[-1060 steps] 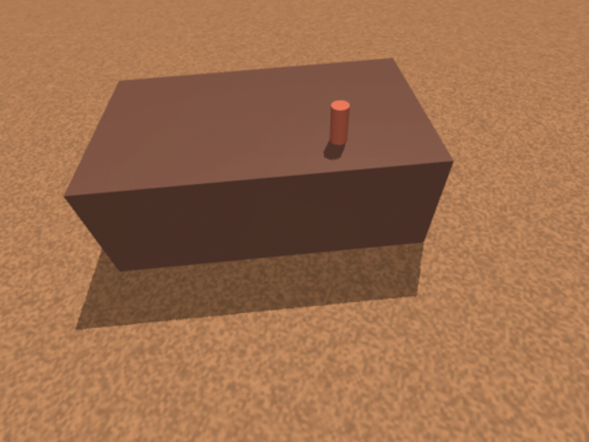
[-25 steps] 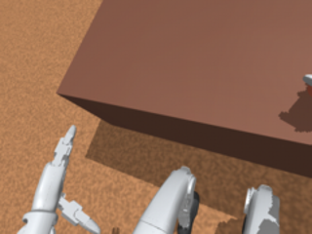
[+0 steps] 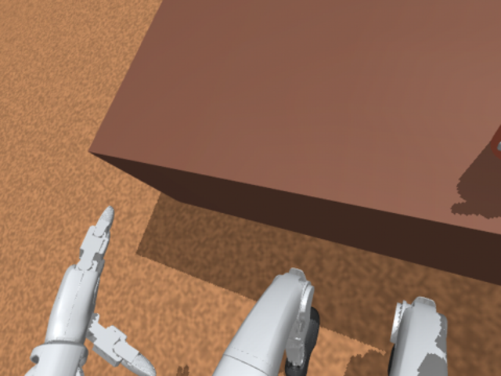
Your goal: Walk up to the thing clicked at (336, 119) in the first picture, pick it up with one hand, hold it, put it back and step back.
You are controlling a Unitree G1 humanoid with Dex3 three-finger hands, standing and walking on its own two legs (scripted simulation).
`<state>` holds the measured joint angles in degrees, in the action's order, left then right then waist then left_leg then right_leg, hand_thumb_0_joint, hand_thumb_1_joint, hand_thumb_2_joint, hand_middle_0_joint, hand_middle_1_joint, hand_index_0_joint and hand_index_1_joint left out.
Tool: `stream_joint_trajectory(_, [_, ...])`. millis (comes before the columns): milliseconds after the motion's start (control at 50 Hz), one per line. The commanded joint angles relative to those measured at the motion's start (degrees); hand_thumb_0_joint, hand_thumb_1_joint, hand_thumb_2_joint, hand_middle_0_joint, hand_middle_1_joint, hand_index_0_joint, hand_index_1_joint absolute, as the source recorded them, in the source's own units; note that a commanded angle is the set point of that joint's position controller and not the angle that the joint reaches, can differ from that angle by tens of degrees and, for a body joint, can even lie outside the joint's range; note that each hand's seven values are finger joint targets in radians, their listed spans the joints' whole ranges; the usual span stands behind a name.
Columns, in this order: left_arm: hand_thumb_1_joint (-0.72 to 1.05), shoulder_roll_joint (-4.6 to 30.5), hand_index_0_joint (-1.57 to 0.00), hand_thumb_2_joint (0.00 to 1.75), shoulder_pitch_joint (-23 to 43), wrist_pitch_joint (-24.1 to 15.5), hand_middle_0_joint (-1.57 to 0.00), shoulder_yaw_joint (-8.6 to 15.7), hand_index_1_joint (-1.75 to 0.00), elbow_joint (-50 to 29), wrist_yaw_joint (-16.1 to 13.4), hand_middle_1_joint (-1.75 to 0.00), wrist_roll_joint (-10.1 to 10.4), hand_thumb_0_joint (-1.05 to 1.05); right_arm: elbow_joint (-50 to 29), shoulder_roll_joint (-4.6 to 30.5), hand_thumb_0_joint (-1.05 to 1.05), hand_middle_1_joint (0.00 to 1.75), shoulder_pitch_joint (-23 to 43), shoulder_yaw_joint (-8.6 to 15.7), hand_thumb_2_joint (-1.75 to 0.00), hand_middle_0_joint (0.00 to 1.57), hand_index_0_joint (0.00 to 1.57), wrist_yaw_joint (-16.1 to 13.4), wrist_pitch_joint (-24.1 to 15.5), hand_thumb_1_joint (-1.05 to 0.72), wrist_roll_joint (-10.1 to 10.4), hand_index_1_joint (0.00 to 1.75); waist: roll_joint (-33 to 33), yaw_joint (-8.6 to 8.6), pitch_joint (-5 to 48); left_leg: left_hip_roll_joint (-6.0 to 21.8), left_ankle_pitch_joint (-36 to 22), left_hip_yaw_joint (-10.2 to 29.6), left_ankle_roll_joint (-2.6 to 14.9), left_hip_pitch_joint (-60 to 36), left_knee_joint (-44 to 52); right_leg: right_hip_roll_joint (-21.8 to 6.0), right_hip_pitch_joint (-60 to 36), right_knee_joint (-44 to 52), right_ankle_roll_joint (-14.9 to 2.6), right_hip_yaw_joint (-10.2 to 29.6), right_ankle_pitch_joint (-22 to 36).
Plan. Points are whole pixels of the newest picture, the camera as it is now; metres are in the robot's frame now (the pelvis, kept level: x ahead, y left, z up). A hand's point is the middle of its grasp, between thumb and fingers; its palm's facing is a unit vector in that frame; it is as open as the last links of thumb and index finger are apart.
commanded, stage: withdraw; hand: right
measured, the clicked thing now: out of the picture +0.52 -0.24 -0.06
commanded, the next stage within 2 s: rise in 0.12 s
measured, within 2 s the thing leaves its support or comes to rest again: neither
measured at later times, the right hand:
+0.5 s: hand out of the picture +0.50 -0.35 +0.09, palm faces +0.38 +0.90 -0.22, open 16.9 cm
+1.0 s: hand out of the picture +0.33 -0.27 +0.09, palm faces +0.26 +0.93 -0.26, open 17.2 cm
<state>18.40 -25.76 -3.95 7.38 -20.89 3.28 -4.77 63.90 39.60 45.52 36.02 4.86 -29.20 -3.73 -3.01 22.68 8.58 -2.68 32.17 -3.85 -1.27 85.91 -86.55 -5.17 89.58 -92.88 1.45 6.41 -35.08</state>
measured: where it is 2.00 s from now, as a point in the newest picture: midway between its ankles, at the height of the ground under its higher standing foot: (346, 375)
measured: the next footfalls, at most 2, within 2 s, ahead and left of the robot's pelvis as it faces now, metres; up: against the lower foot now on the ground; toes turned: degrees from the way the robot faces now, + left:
none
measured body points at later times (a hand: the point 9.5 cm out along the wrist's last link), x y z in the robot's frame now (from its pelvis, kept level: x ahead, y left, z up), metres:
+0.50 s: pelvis +0.02 -0.01 +0.09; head +0.15 -0.08 +0.51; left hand +0.19 +0.25 +0.12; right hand +0.47 -0.40 +0.11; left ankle +0.07 +0.13 -0.54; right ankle +0.05 -0.13 -0.54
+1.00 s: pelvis +0.06 -0.02 +0.15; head +0.10 -0.05 +0.59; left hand +0.24 +0.20 +0.11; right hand +0.31 -0.32 +0.11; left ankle +0.07 +0.13 -0.54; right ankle +0.05 -0.13 -0.54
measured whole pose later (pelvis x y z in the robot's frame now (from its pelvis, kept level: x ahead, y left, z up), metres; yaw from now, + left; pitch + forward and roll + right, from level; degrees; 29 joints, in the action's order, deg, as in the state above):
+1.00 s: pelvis +0.06 -0.02 +0.15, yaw -5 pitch +12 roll +3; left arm 13.0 -21.4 7.5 -2.8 7.9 -2.3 2.4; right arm 31.6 18.6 3.9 9.5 -4.5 1.1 1.3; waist -1.1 3.5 6.8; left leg 0.6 24.3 -0.7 -2.2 36.6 -49.4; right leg -2.5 39.4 -54.0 0.1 1.1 -26.3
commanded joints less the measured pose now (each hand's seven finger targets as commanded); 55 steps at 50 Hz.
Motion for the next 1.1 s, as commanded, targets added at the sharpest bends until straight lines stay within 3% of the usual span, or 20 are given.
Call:
stream_joint_trajectory(0, [-0.54, 9.5, -0.05, 0.05, -3.4, -1.4, -0.05, 6.2, -0.05, -6.2, -1.8, -0.05, 0.7, 0.0, -18.7, 19.6, 0.0, 0.04, 22.5, 0.9, -0.03, 0.07, 0.06, 1.2, -2.5, 0.47, 1.5, 0.04, 31.1, -5.58, 37.5, -1.1, -16.3, 0.3, 3.04, -18.0, 11.0, 1.6, -38.0, 14.5, -0.84, -2.0, 21.9])
stream_joint_trajectory(160, [-0.57, 10.7, -0.05, 0.05, 1.2, 0.0, -0.06, 5.9, -0.06, -4.2, -3.5, -0.05, 1.5, 0.0, -11.8, 15.3, 0.0, 0.04, 20.3, -1.7, -0.05, 0.08, 0.07, 5.2, 2.7, 0.41, 3.8, 0.04, 21.3, -4.33, 31.7, -1.2, -17.3, -0.3, 2.73, -22.9, 17.2, 1.5, -38.4, 19.7, -1.57, -1.4, 21.0])
stream_joint_trajectory(220, [-0.6, 7.2, -0.06, 0.08, -0.6, -0.2, -0.08, 1.8, -0.08, -1.2, -3.5, -0.06, 1.8, 0.0, -6.7, 10.5, 0.0, 0.03, 20.0, -4.2, -0.02, 0.08, 0.09, 6.4, 3.2, 0.42, 4.5, 0.03, 18.2, -3.2, 24.1, -1.0, -15.3, -0.3, 2.63, -22.2, 19.3, 1.5, -35.7, 21.9, -1.87, -1.5, 17.3])
stream_joint_trajectory(240, [-0.58, 9.4, -0.07, 0.07, 1.6, 1.5, -0.08, 3.0, -0.08, -6.9, -3.7, -0.07, 3.2, 0.0, -0.8, 26.8, 0.0, 0.06, 16.0, -1.3, -0.08, 0.06, 0.06, 3.0, 8.5, 0.39, -2.3, 0.06, 20.1, -9.17, 29.0, -0.4, -15.2, 1.8, 2.41, -28.7, 22.6, 1.9, -41.0, 25.2, -1.34, -2.6, 18.7])
stream_joint_trajectory(260, [-0.56, 9.1, -0.07, 0.07, -1.2, 2.6, -0.07, 2.3, -0.08, -7.3, -3.4, -0.07, 3.2, 0.0, -5.9, 24.1, 0.0, 0.06, 22.1, -2.6, -0.07, 0.06, 0.06, 0.9, 10.1, 0.43, -1.5, 0.06, 21.4, -6.83, 30.5, -0.6, -15.9, 1.7, 2.27, -29.6, 23.4, 1.8, -42.7, 25.8, -1.28, -2.6, 19.0])
stream_joint_trajectory(300, [-0.54, 7.1, -0.06, 0.07, -8.4, 4.4, -0.07, 1.1, -0.07, -1.1, -2.4, -0.06, 2.7, 0.0, -3.1, 16.5, 0.0, 0.06, 23.0, -6.9, -0.07, 0.05, 0.06, 0.0, 12.6, 0.46, -1.5, 0.06, 22.6, -6.15, 25.5, -0.9, -17.0, 0.8, 2.32, -27.3, 24.4, 2.1, -44.4, 27.1, -1.26, -3.2, 20.6])
stream_joint_trajectory(400, [-0.28, 10.3, -0.11, 0.21, -0.4, 5.9, -0.12, 3.6, -0.14, 2.9, -2.1, -0.13, 3.3, 0.0, -7.4, 26.3, 0.0, 0.08, 24.9, -3.4, -0.13, 0.07, 0.07, -4.4, 17.1, 0.42, -3.1, 0.08, 23.3, -10.82, 31.4, -0.9, -20.4, 0.1, 2.47, -32.6, 26.9, 2.2, -52.2, 29.9, -0.95, -3.7, 27.7])
stream_joint_trajectory(440, [-0.12, 8.2, -0.13, 0.37, 0.9, 6.3, -0.13, 1.1, -0.18, 5.3, -1.8, -0.18, 3.5, 0.0, -2.7, 19.8, 0.0, 0.06, 21.9, -6.3, -0.09, 0.06, 0.06, -5.1, 18.4, 0.5, -2.8, 0.06, 20.6, -10.73, 27.4, -1.0, -21.5, -0.1, 2.35, -34.1, 28.9, 2.5, -51.1, 31.1, -1.08, -4.2, 27.9])
stream_joint_trajectory(560, [0.36, 1.3, -0.15, 0.6, 6.1, 6.4, -0.15, -9.8, -0.21, 7.5, -1.9, -0.21, 3.8, 0.0, -0.9, 10.3, 0.0, 0.07, 18.0, -12.1, -0.1, 0.06, 0.06, -6.7, 19.2, 0.47, -1.9, 0.07, 17.1, -13.66, 25.4, -1.2, -19.9, -0.4, 2.43, -41.3, 32.8, 2.6, -52.5, 37.0, -0.48, -4.8, 26.1])
stream_joint_trajectory(580, [0.4, 1.0, -0.15, 0.61, 5.9, 6.5, -0.15, -10.7, -0.22, 7.8, -1.8, -0.22, 3.9, 0.0, 1.5, 10.7, 0.0, 0.06, 11.8, -10.9, -0.09, 0.06, 0.06, -6.8, 20.0, 0.48, -1.7, 0.06, 16.0, -14.6, 25.2, -1.3, -21.7, -0.6, 2.4, -42.6, 33.1, 2.7, -53.4, 37.3, -0.5, -4.9, 28.8])
stream_joint_trajectory(620, [0.45, 2.9, -0.15, 0.64, 2.5, 7.0, -0.15, -8.4, -0.22, 8.2, -1.8, -0.22, 4.4, 0.0, -4.1, 12.7, 0.0, 0.06, 5.2, -9.4, -0.09, 0.06, 0.06, -6.9, 21.2, 0.49, -1.1, 0.06, 15.3, -14.96, 25.7, -1.0, -25.1, -0.2, 2.06, -46.7, 34.3, 2.9, -55.2, 38.2, -0.87, -5.3, 31.5])
stream_joint_trajectory(660, [0.53, 4.0, -0.16, 0.69, -0.4, 7.7, -0.16, -5.7, -0.24, 11.9, -1.8, -0.24, 4.8, 0.0, -8.0, 4.0, 0.0, 0.06, 3.6, -15.5, -0.09, 0.06, 0.06, -6.1, 23.0, 0.49, 0.5, 0.06, 12.1, -12.32, 22.4, -0.7, -27.5, 0.2, 1.64, -46.9, 35.5, 3.0, -55.5, 38.7, -1.4, -5.6, 31.7])
stream_joint_trajectory(720, [0.65, 7.9, -0.17, 0.76, 1.8, 8.2, -0.18, -1.4, -0.26, 13.3, -2.8, -0.26, 6.3, 0.0, -16.8, 3.9, 0.0, 0.06, -3.1, -16.0, -0.09, 0.06, 0.06, -6.8, 25.9, 0.49, 2.0, 0.06, 10.6, -13.89, 19.9, -0.2, -24.1, -0.2, 2.02, -46.4, 37.4, 2.7, -58.5, 41.8, -1.26, -5.4, 29.5])
stream_joint_trajectory(780, [0.76, 3.5, -0.19, 0.82, 2.8, 8.4, -0.19, -4.5, -0.27, 15.6, -3.3, -0.27, 7.3, 0.0, -28.2, -2.5, 0.0, 0.06, -9.8, -19.9, -0.07, 0.06, 0.06, -7.2, 27.2, 0.52, 3.4, 0.06, 12.4, -16.27, 17.8, 0.1, -20.9, -0.7, 2.53, -47.5, 39.1, 2.9, -61.6, 45.3, -0.73, -5.4, 27.2])
stream_joint_trajectory(860, [0.84, 1.3, -0.19, 0.87, 7.4, 8.3, -0.19, -7.3, -0.29, 16.8, -4.8, -0.29, 7.4, 0.0, -42.5, -4.2, 0.0, 0.06, -14.4, -21.3, -0.09, 0.06, 0.06, -9.5, 26.6, 0.5, 4.7, 0.06, 13.4, -18.99, 15.9, 0.7, -20.5, -0.6, 2.92, -51.3, 40.5, 2.8, -63.9, 48.2, -0.03, -5.1, 27.0])
stream_joint_trajectory(900, [0.87, -0.7, -0.2, 0.88, 7.0, 7.9, -0.2, -8.6, -0.29, 18.4, -5.6, -0.29, 7.5, 0.0, -43.2, -8.6, 0.0, 0.06, -24.9, -23.2, -0.09, 0.06, 0.06, -10.2, 26.8, 0.49, 5.2, 0.06, 12.0, -20.23, 13.2, 1.0, -20.7, -0.2, 2.89, -53.8, 41.6, 3.2, -63.2, 48.9, -0.32, -6.0, 26.1])
stream_joint_trajectory(940, [0.88, -0.6, -0.2, 0.89, 6.4, 8.2, -0.2, -7.9, -0.29, 19.2, -6.5, -0.29, 7.3, 0.0, -49.2, -8.2, 0.0, 0.06, -28.2, -22.9, -0.08, 0.06, 0.06, -11.0, 26.4, 0.51, 5.5, 0.06, 12.6, -20.55, 14.9, 1.6, -23.6, 0.5, 2.74, -56.6, 42.1, 3.5, -65.0, 48.7, -0.42, -6.8, 28.9])
stream_joint_trajectory(1040, [0.89, 0.1, -0.2, 0.9, 5.9, 8.6, -0.2, -5.3, -0.3, 20.8, -7.3, -0.29, 7.2, 0.0, -53.8, -16.6, 0.0, 0.06, -46.2, -28.2, -0.09, 0.06, 0.06, -11.0, 27.7, 0.5, 6.3, 0.06, 9.2, -21.34, 9.1, 1.7, -25.0, -0.1, 2.42, -58.2, 43.0, 3.5, -64.2, 50.2, -0.35, -7.0, 30.6])
stream_joint_trajectory(1060, [0.89, 2.2, -0.2, 0.9, 6.2, 8.8, -0.2, -5.5, -0.3, 37.5, -8.0, -0.3, 7.4, 0.0, -57.1, -13.3, 0.0, 0.05, -45.6, -23.9, -0.05, 0.05, 0.05, -12.5, 28.2, 0.56, 6.2, 0.05, 11.9, -20.73, 6.0, 1.1, -24.6, 0.2, 2.43, -56.5, 42.7, 3.1, -64.0, 49.4, -0.65, -6.3, 29.5])
stream_joint_trajectory(1080, [0.89, 1.1, -0.2, 0.9, 5.9, 8.3, -0.2, -5.8, -0.3, 35.4, -8.4, -0.3, 7.3, 0.0, -55.6, -19.6, 0.0, 0.05, -54.9, -28.9, -0.04, 0.05, 0.05, -12.1, 29.0, 0.58, 6.2, 0.05, 8.4, -20.28, 5.5, 1.3, -25.6, 0.0, 2.18, -57.8, 43.0, 3.2, -64.1, 49.0, -0.95, -6.7, 30.4])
